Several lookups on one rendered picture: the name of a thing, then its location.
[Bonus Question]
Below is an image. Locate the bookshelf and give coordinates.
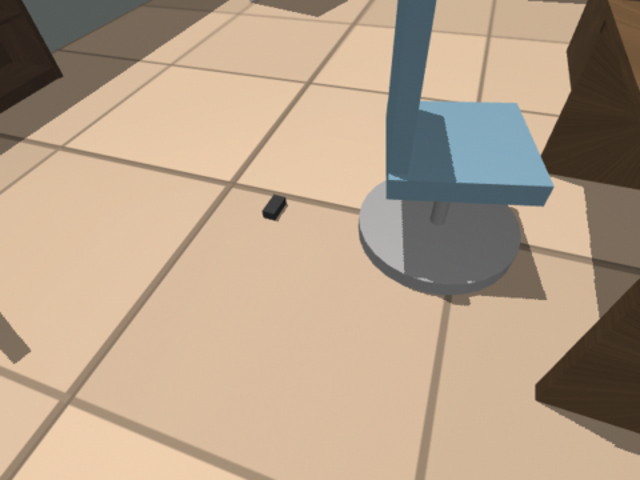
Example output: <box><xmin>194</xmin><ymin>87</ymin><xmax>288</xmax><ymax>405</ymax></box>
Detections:
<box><xmin>0</xmin><ymin>0</ymin><xmax>63</xmax><ymax>113</ymax></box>

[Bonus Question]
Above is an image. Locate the desk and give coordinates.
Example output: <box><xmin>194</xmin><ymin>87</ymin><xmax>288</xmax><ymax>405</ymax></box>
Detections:
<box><xmin>535</xmin><ymin>0</ymin><xmax>640</xmax><ymax>434</ymax></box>

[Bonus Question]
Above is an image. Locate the small box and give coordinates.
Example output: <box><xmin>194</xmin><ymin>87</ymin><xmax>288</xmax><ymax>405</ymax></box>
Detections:
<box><xmin>262</xmin><ymin>194</ymin><xmax>287</xmax><ymax>220</ymax></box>

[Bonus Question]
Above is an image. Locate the office chair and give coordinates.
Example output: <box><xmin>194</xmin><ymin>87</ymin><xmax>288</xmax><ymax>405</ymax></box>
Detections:
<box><xmin>358</xmin><ymin>0</ymin><xmax>554</xmax><ymax>295</ymax></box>

